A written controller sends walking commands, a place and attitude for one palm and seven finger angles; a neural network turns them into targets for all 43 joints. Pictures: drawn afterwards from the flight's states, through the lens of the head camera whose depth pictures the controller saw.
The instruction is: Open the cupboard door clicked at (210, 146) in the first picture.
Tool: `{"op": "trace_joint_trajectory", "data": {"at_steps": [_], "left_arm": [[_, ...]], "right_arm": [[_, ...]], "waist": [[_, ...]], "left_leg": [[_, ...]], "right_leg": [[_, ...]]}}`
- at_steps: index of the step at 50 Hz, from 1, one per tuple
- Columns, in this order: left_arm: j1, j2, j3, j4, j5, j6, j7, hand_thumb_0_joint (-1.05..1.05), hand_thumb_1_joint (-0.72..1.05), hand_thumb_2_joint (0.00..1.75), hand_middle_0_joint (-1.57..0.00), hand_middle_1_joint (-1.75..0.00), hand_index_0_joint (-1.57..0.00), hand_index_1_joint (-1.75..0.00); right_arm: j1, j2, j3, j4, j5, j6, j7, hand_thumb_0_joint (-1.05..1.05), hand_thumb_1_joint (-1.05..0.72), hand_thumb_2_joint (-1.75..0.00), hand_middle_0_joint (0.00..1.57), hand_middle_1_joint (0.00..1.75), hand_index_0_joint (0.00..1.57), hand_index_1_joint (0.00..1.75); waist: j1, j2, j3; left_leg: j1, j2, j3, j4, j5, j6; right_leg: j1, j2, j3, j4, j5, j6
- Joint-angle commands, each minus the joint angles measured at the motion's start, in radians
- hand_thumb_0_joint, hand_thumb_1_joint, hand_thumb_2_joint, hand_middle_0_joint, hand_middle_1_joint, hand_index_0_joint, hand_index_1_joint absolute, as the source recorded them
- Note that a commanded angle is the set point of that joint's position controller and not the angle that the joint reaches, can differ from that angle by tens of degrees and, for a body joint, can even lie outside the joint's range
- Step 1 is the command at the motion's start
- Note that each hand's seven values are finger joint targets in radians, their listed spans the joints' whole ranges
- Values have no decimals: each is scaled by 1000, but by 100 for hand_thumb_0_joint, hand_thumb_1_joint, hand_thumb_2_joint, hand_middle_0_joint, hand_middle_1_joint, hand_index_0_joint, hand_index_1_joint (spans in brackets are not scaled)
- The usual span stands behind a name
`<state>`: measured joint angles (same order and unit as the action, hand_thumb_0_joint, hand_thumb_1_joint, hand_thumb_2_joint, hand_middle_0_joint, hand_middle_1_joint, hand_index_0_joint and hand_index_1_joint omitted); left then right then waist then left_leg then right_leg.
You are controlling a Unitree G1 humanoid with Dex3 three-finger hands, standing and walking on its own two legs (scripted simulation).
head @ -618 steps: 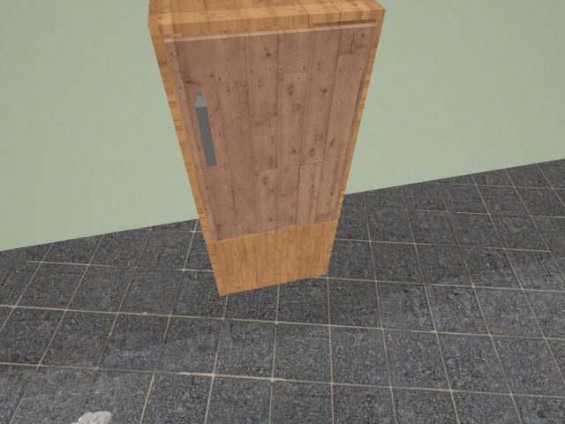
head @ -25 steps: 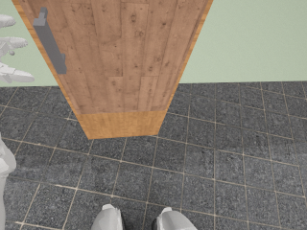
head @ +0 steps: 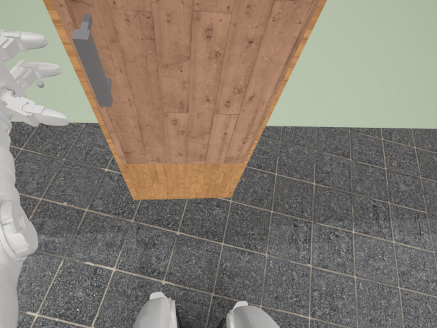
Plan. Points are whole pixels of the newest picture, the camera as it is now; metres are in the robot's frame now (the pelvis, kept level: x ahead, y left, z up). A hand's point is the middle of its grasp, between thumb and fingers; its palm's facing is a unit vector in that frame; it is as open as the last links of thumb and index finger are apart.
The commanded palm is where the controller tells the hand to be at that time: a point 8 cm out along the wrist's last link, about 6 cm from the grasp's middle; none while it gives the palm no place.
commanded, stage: move the hooked fingers beside the handle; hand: left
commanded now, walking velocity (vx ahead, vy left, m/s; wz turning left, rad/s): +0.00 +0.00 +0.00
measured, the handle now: (97, 64) +0.55 +0.19 +0.10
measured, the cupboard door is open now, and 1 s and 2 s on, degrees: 0 0 0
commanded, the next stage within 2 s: slide the fingers in behind the handle in 0.18 s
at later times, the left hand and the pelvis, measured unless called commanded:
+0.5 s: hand (50, 85) +0.49 +0.25 +0.10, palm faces +0.00 -1.00 +0.00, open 14.0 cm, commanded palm +0.49 +0.28 +0.10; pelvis -0.01 -0.01 +0.00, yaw +0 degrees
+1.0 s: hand (68, 85) +0.50 +0.22 +0.10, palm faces +0.00 -1.00 +0.01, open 14.0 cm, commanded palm +0.48 +0.26 +0.10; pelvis +0.00 -0.01 +0.00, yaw +0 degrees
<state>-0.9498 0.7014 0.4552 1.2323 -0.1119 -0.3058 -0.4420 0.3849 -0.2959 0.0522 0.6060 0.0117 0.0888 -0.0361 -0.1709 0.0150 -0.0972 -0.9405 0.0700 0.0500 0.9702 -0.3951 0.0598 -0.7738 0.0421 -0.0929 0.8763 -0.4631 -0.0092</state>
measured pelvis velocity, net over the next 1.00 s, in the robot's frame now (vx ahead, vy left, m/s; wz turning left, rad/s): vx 0.00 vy -0.01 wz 0.00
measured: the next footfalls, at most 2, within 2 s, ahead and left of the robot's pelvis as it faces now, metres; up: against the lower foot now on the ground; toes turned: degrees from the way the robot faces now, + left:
none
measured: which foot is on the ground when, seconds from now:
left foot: down 0.00-1.00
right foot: down 0.00-1.00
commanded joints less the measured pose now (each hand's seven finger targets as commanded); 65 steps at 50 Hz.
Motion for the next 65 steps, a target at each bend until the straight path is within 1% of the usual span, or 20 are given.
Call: {"op": "trace_joint_trajectory", "data": {"at_steps": [1,3,7,9,15,16,18,22,23,25,29,31,36,39,43,46,49,53,60,65], "left_arm": [[-418,253,16,-229,-28,-76,19,0,-50,30,-30,-120,-30,-120],[-429,283,34,-196,-29,-69,22,0,-50,30,-30,-120,-30,-120],[-413,341,73,-219,-18,-77,26,0,-50,30,-30,-120,-30,-120],[-415,287,30,-223,-19,-88,21,0,-50,30,-30,-120,-30,-120],[-450,273,6,-152,-33,-71,4,0,-50,30,-30,-120,-30,-120],[-442,302,27,-155,-31,-70,6,0,-50,30,-30,-120,-30,-120],[-440,288,22,-203,-32,-85,6,0,-50,30,-30,-120,-30,-120],[-454,225,-14,-183,-41,-79,14,0,-50,30,-30,-120,-30,-120],[-462,229,-15,-175,-36,-74,21,0,-50,30,-30,-120,-30,-120],[-466,250,2,-155,-28,-63,40,0,-50,30,-30,-120,-30,-120],[-468,316,54,-225,-11,-88,65,0,-50,30,-30,-120,-30,-120],[-434,283,37,-202,-10,-83,68,0,-50,30,-30,-120,-30,-120],[-415,240,8,-215,-17,-74,64,0,-50,30,-30,-120,-30,-120],[-413,249,27,-208,-24,-72,70,0,-50,30,-30,-120,-30,-120],[-429,215,12,-267,-31,-93,72,0,-50,30,-30,-120,-30,-120],[-394,153,-22,-237,-39,-82,74,0,-50,30,-30,-120,-30,-120],[-420,111,-55,-252,-38,-77,87,0,-50,30,-30,-120,-30,-120],[-452,120,-34,-284,-29,-94,126,0,-50,30,-30,-120,-30,-120],[-419,122,-23,-230,-11,-97,160,0,-50,30,-30,-120,-30,-120],[-437,62,-66,-260,-10,-107,167,0,-50,30,-30,-120,-30,-120]], "right_arm": [[193,-196,-80,-29,-5,-1,-7,0,-90,-90,20,30,20,30],[191,-201,-76,-30,-2,0,-12,0,-90,-90,20,30,20,30],[191,-201,-75,-44,-3,-4,-14,0,-90,-90,20,30,20,30],[183,-192,-74,-43,1,-3,-11,0,-90,-90,20,30,20,30],[187,-202,-69,-25,6,-9,-20,0,-90,-90,20,30,20,30],[193,-206,-70,-25,5,-12,-21,0,-90,-90,20,30,20,30],[196,-200,-72,-25,2,-15,-20,0,-90,-90,20,30,20,30],[202,-195,-73,-16,1,-16,-18,0,-90,-90,20,30,20,30],[200,-198,-73,-14,1,-17,-17,0,-90,-90,20,30,20,30],[204,-200,-73,-14,0,-19,-17,0,-90,-90,20,30,20,30],[209,-196,-75,-22,-5,-25,-13,0,-90,-90,20,30,20,30],[204,-191,-74,-25,-2,-23,-8,0,-90,-90,20,30,20,30],[198,-187,-76,-32,2,-14,-4,0,-90,-90,20,30,20,30],[204,-190,-78,-29,0,-14,-5,0,-90,-90,20,30,20,30],[203,-183,-83,-22,-2,-17,-1,0,-90,-90,20,30,20,30],[195,-178,-84,-19,0,-14,5,0,-90,-90,20,30,20,30],[187,-174,-83,-20,0,-15,6,0,-90,-90,20,30,20,30],[188,-174,-86,-15,-6,-22,9,0,-90,-90,20,30,20,30],[182,-171,-84,-19,-5,-24,15,0,-90,-90,20,30,20,30],[176,-162,-86,-21,-5,-27,19,0,-90,-90,20,30,20,30]], "waist": [[-9,205,-466],[-16,166,-440],[4,182,-457],[-4,212,-450],[-32,163,-377],[-23,153,-393],[-10,210,-461],[-28,169,-411],[-27,194,-407],[-32,155,-392],[-2,204,-492],[-7,175,-467],[-5,193,-446],[-11,149,-450],[-6,192,-494],[-14,149,-442],[-17,182,-434],[-12,180,-468],[-4,129,-438],[-14,149,-449]], "left_leg": [[663,-4,-156,-72,489,-33],[610,-8,-146,-73,451,-24],[580,-16,-135,-72,443,-21],[610,-12,-137,-75,432,-27],[530,-15,-136,-86,298,-17],[526,-15,-138,-86,297,-16],[585,-15,-140,-78,358,-21],[570,-13,-145,-79,348,-19],[570,-12,-146,-82,334,-22],[537,-13,-145,-84,293,-17],[562,-18,-133,-67,372,-19],[534,-20,-122,-63,368,-16],[545,-20,-118,-71,372,-19],[533,-21,-118,-69,380,-14],[593,-20,-120,-61,444,-18],[580,-18,-122,-69,429,-19],[589,-20,-123,-73,416,-21],[612,-19,-132,-71,423,-22],[546,-26,-119,-74,386,-20],[574,-25,-119,-74,395,-22]], "right_leg": [[-95,43,33,-87,320,-13],[-73,42,39,-88,326,-9],[-25,40,46,-81,343,-13],[-61,42,45,-90,318,-11],[-84,39,51,-108,232,-6],[-70,39,52,-107,232,-9],[-72,39,50,-94,264,-13],[-92,41,43,-98,255,-13],[-108,40,43,-98,240,-12],[-100,38,46,-104,219,-8],[-37,38,58,-87,292,-10],[-22,41,58,-90,309,-7],[-27,43,55,-92,317,-8],[-14,43,56,-93,334,-5],[-15,43,55,-84,378,-8],[-29,45,48,-92,362,-7],[-50,41,47,-92,344,-9],[-52,40,47,-85,336,-10],[-6,38,53,-85,345,-7],[-18,39,52,-85,350,-8]]}}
